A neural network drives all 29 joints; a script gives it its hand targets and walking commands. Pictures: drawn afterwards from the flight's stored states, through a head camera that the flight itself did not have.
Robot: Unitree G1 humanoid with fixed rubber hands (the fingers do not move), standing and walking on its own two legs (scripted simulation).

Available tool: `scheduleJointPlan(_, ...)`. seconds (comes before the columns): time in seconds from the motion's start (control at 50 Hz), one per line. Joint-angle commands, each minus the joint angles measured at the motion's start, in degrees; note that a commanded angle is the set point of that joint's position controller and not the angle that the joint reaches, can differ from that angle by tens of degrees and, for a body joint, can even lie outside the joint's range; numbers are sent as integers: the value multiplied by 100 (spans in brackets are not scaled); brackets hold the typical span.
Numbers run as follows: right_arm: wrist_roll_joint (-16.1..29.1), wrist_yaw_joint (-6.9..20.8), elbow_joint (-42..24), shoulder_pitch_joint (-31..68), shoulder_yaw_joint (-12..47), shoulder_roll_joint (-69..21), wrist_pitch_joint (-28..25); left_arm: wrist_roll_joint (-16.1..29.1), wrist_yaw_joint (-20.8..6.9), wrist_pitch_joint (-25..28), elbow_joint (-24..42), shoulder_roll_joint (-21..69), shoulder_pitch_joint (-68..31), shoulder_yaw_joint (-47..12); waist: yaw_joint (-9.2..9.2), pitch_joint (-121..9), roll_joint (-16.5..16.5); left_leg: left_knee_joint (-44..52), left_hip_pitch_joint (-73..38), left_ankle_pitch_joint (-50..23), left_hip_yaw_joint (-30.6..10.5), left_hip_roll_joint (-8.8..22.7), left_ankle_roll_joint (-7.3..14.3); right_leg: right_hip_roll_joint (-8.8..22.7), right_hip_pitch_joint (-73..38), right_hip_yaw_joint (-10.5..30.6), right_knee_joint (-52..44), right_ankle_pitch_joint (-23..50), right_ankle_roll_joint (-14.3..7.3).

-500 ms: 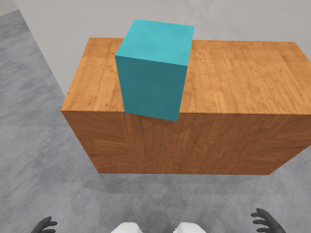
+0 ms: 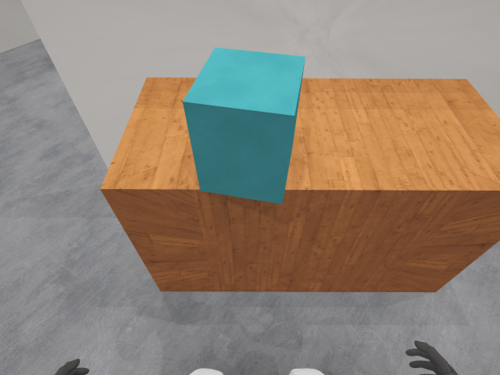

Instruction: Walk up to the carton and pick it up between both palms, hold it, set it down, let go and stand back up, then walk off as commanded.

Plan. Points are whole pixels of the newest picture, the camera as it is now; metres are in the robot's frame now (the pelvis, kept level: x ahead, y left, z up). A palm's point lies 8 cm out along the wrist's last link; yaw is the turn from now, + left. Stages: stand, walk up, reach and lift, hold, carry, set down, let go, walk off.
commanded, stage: stand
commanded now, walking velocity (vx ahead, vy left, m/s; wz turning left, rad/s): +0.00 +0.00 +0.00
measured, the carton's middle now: (249, 127) +0.61 +0.03 +0.03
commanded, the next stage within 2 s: none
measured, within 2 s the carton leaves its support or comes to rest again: neither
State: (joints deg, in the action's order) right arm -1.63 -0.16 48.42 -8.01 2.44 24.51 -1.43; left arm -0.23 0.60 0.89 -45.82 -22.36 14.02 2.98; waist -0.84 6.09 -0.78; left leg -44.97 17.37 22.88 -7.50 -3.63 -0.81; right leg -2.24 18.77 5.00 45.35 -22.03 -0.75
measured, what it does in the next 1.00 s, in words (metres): stands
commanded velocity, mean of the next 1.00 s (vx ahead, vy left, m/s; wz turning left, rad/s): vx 0.00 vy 0.00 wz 0.00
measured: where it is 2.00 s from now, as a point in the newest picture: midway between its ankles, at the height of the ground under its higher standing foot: outside the picture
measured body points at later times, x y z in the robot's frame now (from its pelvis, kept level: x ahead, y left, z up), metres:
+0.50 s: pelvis +0.00 -0.01 +0.00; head +0.00 -0.01 +0.45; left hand +0.08 +0.32 -0.10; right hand +0.13 -0.31 -0.10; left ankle +0.02 +0.13 -0.71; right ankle +0.03 -0.13 -0.71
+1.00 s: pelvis +0.00 +0.00 +0.00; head +0.00 -0.01 +0.45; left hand +0.08 +0.32 -0.10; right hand +0.13 -0.32 -0.10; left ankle +0.02 +0.13 -0.71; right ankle +0.03 -0.13 -0.71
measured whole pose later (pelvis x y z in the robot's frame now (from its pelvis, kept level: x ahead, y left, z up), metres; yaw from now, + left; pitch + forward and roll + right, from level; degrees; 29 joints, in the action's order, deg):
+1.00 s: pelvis +0.00 +0.00 +0.00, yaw +0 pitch -5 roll +1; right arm -1.6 -0.2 51.4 -7.3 2.4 24.5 -1.4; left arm -0.2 0.6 1.0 -48.7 -22.4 13.7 3.0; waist -0.8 5.5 -0.2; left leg -42.7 16.9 21.3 -7.5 -3.5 -1.2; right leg -2.2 18.7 5.1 43.9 -20.7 -0.7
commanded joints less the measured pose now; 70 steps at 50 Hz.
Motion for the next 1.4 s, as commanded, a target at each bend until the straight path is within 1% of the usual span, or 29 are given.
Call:
scheduleJointPlan(0.0,127,-48,87,174,-458,1100,-60,-12,-9,127,-75,-1320,-636,181,168,-784,153,1314,-397,-332,-469,536,373,781,-37,1174,-1787,504,-579)
scheduleJointPlan(0.02,83,-52,36,291,-475,1166,-74,11,-29,124,-29,-1291,-781,147,178,-687,1,1644,-284,-318,-647,729,447,711,2,1076,-1696,311,-481)
scheduleJointPlan(0.06,94,-55,103,283,-409,1061,-102,-18,-30,134,-65,-1284,-703,180,86,-579,301,1727,-51,-340,-798,781,455,608,-236,885,-1631,646,-351)
scheduleJointPlan(0.08,69,-36,44,474,-405,1046,-144,30,-62,125,-97,-1191,-537,198,-76,-821,-142,1816,-79,-579,-825,864,497,544,-537,716,-1531,789,-340)
scheduleJointPlan(0.1,62,-64,46,460,-420,1128,-131,49,-38,134,-138,-1176,-562,206,-23,-961,102,1796,-161,-686,-827,784,501,527,-521,676,-1341,1038,-367)
scheduleJointPlan(0.12,59,-55,49,571,-419,1177,-160,19,-28,163,-68,-1148,-527,178,-33,-974,-139,1717,-225,-769,-774,828,441,551,-463,749,-1399,1204,-366)
scheduleJointPlan(0.24,101,-72,187,189,-383,980,-79,43,5,183,-136,-1341,-571,217,130,-982,10,1444,-452,-1335,-607,687,430,728,-464,1026,-1489,1572,-441)
scheduleJointPlan(0.28,106,-79,139,429,-421,961,-110,33,-3,168,-188,-1227,-602,197,45,-899,281,1390,-357,-1090,-618,723,456,638,-407,920,-1541,1327,-440)
scheduleJointPlan(0.32,108,-83,144,534,-400,1067,-105,42,-24,170,-180,-1200,-601,171,42,-930,-27,1552,-436,-901,-649,748,458,670,-305,919,-1705,992,-410)
scheduleJointPlan(0.46,67,-60,174,394,-373,959,-76,-18,-40,175,-244,-1162,-770,122,134,-355,286,1768,-110,6,-662,681,443,646,77,1096,-1997,50,-428)
scheduleJointPlan(0.5,111,-31,209,443,-512,1247,-70,-32,-61,150,-235,-1317,-618,210,40,-526,-40,1769,-78,114,-666,726,412,606,-85,1046,-2028,-354,-355)
scheduleJointPlan(0.52,79,-9,152,646,-444,1098,-64,-18,-44,142,-246,-1233,-692,167,121,-553,-45,1827,-131,55,-686,746,429,568,-43,1006,-1914,-115,-365)
scheduleJointPlan(0.54,79,-8,131,489,-423,1024,-106,32,-40,137,-277,-1200,-750,172,125,-526,356,1780,-20,-90,-664,696,417,622,-232,969,-1952,234,-372)
scheduleJointPlan(0.68,104,-78,270,384,-447,1087,-117,-4,-11,173,-282,-1145,-673,180,83,-913,146,1423,-559,-1418,-494,726,425,718,-347,901,-1766,1285,-414)
scheduleJointPlan(0.7,133,-70,213,491,-416,1033,-80,1,12,139,-268,-1249,-687,179,113,-908,-2,1462,-469,-1246,-529,698,400,698,-345,955,-1726,1248,-413)
scheduleJointPlan(0.78,134,-71,348,311,-419,935,-76,11,-9,142,-336,-1309,-871,195,171,-768,485,1338,-524,-976,-439,605,389,892,-123,1187,-1933,1013,-589)
scheduleJointPlan(0.84,89,-49,278,580,-438,1121,-122,30,-45,113,-274,-1148,-567,194,-38,-818,-309,1778,-219,-668,-753,850,480,607,-370,822,-1704,716,-339)
scheduleJointPlan(0.94,114,-90,300,481,-432,1048,-102,-9,-38,146,-393,-1252,-726,178,81,-693,303,1658,-252,-488,-570,678,403,744,-309,1020,-1993,617,-447)
scheduleJointPlan(0.96,131,-42,329,408,-463,1076,-78,-48,-26,156,-369,-1356,-769,148,170,-681,24,1634,-369,-664,-546,662,398,720,-115,1125,-1917,622,-444)
scheduleJointPlan(1.0,74,-39,359,459,-465,1060,-117,30,-20,171,-451,-1191,-608,139,82,-764,241,1553,-528,-506,-507,653,428,754,-110,1140,-2039,480,-457)
scheduleJointPlan(1.02,115,-26,324,460,-499,1182,-122,-48,-29,146,-434,-1324,-753,180,133,-600,-46,1680,-330,-475,-587,712,397,720,-56,1151,-2030,264,-457)
scheduleJointPlan(1.06,90,-41,326,394,-467,1094,-112,8,-47,147,-435,-1171,-746,167,53,-763,275,1749,-322,-726,-698,789,447,643,-232,921,-1825,501,-396)
scheduleJointPlan(1.2,116,-43,302,550,-491,1098,-110,-41,-8,159,-381,-1281,-707,180,84,-943,45,1448,-487,-1073,-415,657,349,714,-291,1006,-1799,1137,-451)
scheduleJointPlan(1.22,163,-87,325,452,-440,920,-89,-38,-18,155,-376,-1328,-869,191,129,-842,403,1339,-434,-1180,-481,606,398,741,-315,1020,-1855,1187,-477)
scheduleJointPlan(1.24,82,-68,383,467,-421,1089,-75,-1,0,161,-320,-1181,-740,161,10,-976,87,1611,-524,-1118,-589,764,428,695,-255,960,-1731,1129,-381)
scheduleJointPlan(1.32,123,-83,293,484,-462,1097,-90,-3,-40,188,-458,-1227,-686,152,120,-886,97,1743,-270,-573,-649,754,453,695,-451,946,-1781,940,-367)
scheduleJointPlan(1.34,71,-63,279,665,-425,991,-89,16,-28,145,-429,-1127,-710,132,-31,-795,-181,1726,-163,-654,-692,727,488,583,-365,921,-1705,903,-383)
scheduleJointPlan(1.36,130,-57,344,492,-415,1026,-60,-3,-13,138,-471,-1217,-724,163,108,-775,106,1754,-203,-576,-661,713,440,650,-361,945,-1809,857,-371)
scheduleJointPlan(1.38,96,-63,327,530,-400,1042,-94,-4,-12,122,-470,-1136,-758,149,108,-618,-34,1760,-305,-643,-602,714,440,625,-171,906,-1854,760,-348)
